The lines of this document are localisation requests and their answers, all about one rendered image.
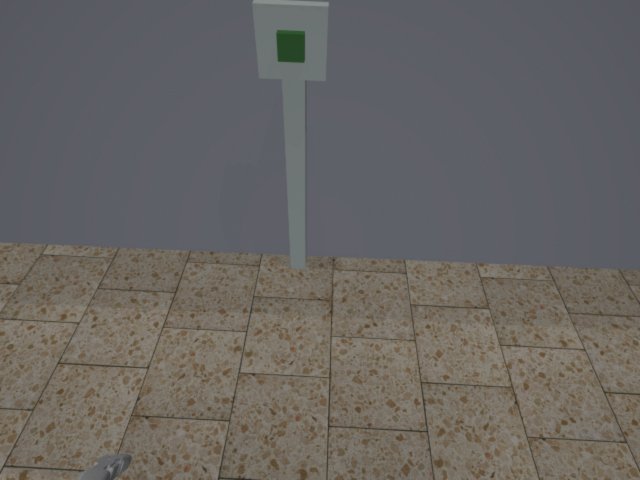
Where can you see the panel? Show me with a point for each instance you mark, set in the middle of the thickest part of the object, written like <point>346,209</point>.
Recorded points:
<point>311,17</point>

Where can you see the robot left hand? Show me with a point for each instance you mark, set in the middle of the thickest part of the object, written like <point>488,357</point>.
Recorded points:
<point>107,468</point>

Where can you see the button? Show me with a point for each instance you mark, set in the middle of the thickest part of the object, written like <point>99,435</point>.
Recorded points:
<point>291,46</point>

